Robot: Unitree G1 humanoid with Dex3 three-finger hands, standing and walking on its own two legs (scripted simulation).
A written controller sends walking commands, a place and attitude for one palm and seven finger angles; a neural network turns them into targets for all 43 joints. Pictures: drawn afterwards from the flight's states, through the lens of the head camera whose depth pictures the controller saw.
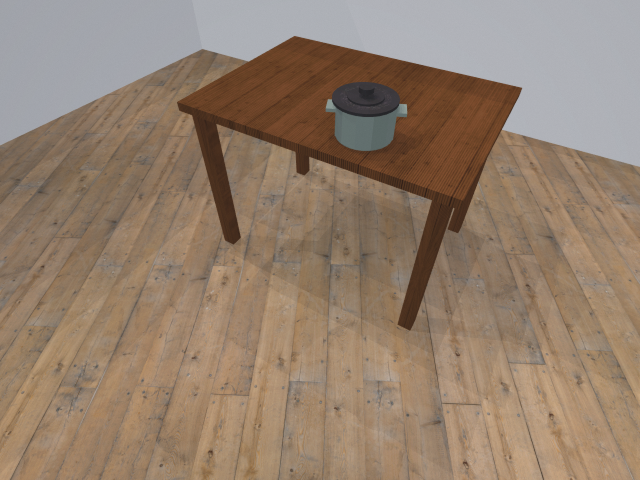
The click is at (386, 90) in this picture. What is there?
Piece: lid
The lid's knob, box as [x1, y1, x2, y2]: [359, 83, 374, 94]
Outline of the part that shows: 359,85 360,93 370,94 373,92 373,85 369,83 363,83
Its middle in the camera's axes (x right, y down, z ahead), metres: +0.12 -0.39 +1.01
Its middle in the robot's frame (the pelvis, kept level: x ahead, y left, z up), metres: +1.02 -0.07 +0.01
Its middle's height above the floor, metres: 0.79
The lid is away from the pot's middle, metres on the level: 0.00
